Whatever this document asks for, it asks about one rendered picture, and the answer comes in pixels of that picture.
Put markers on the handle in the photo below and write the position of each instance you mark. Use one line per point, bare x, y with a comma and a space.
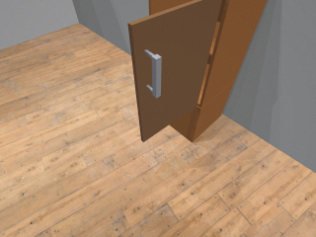
156, 61

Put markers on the cupboard door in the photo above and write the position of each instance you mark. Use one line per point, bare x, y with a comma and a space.
182, 36

